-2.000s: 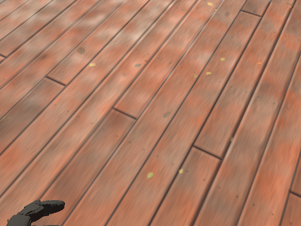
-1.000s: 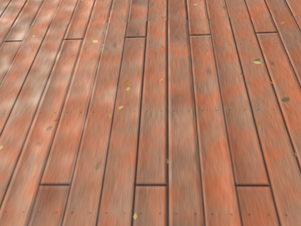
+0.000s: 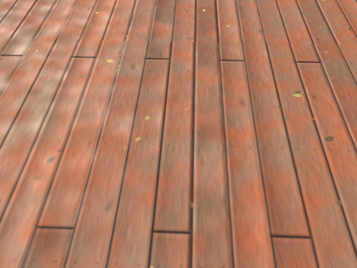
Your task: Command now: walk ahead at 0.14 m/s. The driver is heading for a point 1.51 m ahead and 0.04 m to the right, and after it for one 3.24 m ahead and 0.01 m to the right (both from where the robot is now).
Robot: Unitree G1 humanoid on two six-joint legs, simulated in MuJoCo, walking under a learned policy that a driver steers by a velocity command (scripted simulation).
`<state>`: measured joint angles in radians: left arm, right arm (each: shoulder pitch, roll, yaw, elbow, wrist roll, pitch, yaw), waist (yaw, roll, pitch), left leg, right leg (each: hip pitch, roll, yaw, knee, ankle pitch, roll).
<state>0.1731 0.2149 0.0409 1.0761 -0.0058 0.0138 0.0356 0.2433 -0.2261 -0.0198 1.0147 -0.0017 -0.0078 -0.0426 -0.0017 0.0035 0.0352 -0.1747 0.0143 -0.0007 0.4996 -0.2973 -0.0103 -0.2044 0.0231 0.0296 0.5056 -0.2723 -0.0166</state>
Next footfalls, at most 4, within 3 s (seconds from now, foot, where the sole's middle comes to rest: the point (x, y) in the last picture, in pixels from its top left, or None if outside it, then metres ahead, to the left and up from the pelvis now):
0.62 right None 0.41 -0.10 -0.77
1.10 left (157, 229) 0.68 0.12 -0.77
1.42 right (218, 245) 0.61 -0.12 -0.77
2.38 right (208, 155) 1.05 -0.11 -0.77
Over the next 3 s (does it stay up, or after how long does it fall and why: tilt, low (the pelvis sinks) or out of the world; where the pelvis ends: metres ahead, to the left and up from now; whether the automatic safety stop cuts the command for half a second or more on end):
stays up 1.17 0.02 -0.01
